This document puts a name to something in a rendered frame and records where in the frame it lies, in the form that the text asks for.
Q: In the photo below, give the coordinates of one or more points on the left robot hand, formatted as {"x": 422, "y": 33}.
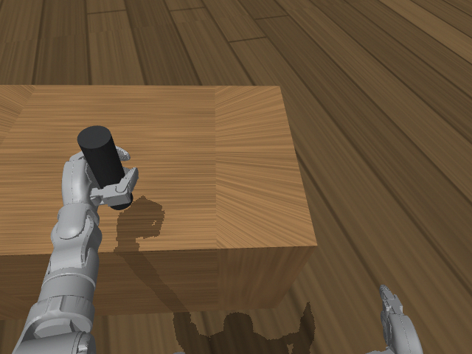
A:
{"x": 79, "y": 184}

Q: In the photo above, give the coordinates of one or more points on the can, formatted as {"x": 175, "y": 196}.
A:
{"x": 98, "y": 147}

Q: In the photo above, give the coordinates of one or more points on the right robot hand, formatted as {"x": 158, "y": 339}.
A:
{"x": 398, "y": 330}

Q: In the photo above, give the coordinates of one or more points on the left robot arm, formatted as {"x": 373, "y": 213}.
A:
{"x": 62, "y": 319}

